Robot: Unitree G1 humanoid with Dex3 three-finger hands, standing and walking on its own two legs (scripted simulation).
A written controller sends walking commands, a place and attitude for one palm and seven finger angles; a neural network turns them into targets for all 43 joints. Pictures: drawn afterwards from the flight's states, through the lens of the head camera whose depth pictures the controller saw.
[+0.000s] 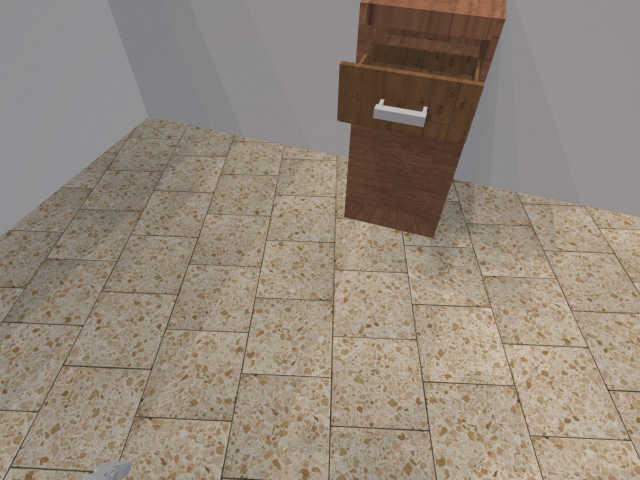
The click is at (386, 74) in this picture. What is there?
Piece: drawer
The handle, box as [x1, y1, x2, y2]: [373, 99, 427, 126]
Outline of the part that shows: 374,108 373,117 423,126 427,107 424,106 423,110 420,112 385,106 382,104 383,99 381,99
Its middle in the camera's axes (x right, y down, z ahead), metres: +0.21 -0.33 +0.99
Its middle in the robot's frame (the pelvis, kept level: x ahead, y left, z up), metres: +0.97 -0.16 -0.03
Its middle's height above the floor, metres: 0.74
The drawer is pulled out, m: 0.29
